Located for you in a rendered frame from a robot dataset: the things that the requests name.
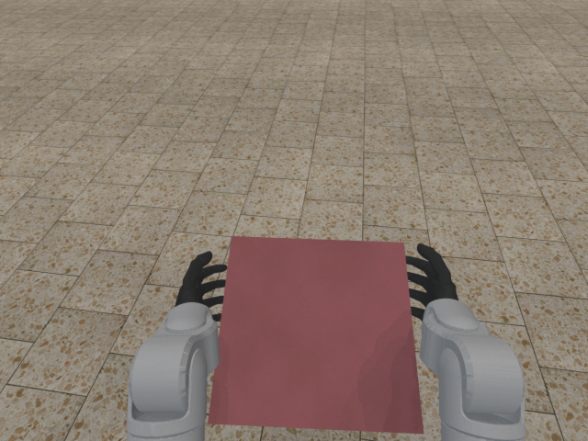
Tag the robot left hand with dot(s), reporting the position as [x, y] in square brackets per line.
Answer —
[192, 290]

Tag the right robot forearm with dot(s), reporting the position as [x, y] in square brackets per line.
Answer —
[481, 381]

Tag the left robot forearm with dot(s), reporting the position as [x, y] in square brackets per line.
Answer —
[167, 398]

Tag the carton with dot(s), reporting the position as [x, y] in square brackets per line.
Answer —
[317, 334]

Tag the robot right hand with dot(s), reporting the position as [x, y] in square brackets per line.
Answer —
[438, 284]

